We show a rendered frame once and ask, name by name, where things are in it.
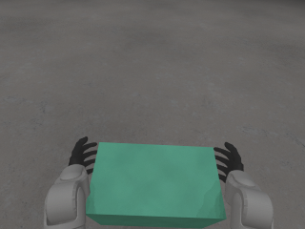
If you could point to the carton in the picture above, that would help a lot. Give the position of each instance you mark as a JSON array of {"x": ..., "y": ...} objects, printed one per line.
[{"x": 151, "y": 185}]

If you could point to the robot left forearm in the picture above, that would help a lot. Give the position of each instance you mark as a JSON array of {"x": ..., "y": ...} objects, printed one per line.
[{"x": 65, "y": 203}]

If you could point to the robot right forearm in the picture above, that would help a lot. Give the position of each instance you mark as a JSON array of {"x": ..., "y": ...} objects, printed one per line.
[{"x": 251, "y": 208}]

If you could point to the robot left hand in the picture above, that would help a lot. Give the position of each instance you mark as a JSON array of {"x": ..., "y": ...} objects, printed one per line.
[{"x": 77, "y": 156}]

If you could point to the robot right hand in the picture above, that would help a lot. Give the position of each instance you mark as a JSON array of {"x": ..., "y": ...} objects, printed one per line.
[{"x": 233, "y": 162}]

